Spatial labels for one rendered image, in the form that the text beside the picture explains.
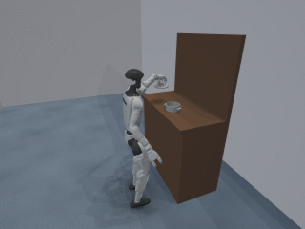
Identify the right robot upper arm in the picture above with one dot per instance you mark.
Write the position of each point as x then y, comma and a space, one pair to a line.
137, 106

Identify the lid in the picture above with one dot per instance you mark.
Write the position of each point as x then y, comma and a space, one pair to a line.
162, 86

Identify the pot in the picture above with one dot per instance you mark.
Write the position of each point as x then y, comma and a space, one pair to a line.
172, 107

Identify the left robot upper arm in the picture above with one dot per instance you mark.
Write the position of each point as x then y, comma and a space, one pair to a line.
142, 89

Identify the table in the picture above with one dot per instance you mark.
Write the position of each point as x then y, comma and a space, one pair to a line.
191, 142

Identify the left robot forearm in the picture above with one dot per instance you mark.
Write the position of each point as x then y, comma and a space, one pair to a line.
151, 80

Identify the left robot hand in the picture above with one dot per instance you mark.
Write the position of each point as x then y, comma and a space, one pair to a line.
161, 78

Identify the right robot hand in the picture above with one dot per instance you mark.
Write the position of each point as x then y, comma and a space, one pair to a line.
152, 156

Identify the right robot forearm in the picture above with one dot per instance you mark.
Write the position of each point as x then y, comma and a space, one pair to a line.
137, 135

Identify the robot torso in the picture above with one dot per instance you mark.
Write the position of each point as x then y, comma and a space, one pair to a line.
127, 112

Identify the left robot foot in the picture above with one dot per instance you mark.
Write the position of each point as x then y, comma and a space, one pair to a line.
132, 186

